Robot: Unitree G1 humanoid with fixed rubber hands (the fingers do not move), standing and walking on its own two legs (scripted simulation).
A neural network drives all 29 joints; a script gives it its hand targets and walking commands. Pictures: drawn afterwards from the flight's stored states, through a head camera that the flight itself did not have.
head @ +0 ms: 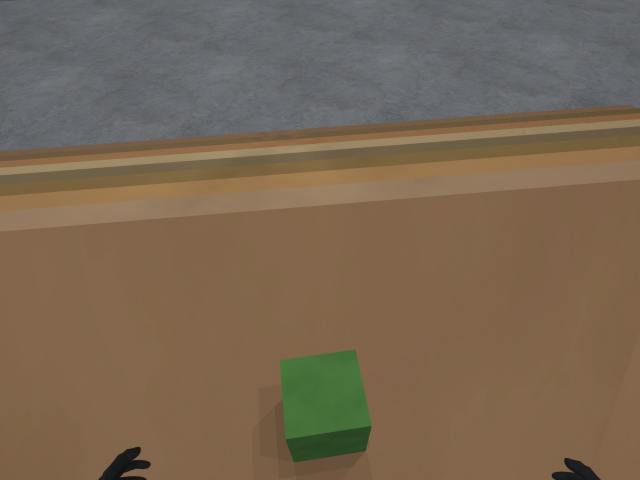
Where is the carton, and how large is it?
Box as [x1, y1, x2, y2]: [280, 349, 371, 462]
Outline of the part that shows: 355,349 280,360 285,438 294,462 365,450 371,425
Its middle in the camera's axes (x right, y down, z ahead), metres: +0.01 +0.46 +1.09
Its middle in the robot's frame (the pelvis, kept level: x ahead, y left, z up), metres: +0.41 +0.05 -0.66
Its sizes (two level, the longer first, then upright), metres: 0.210 0.200 0.250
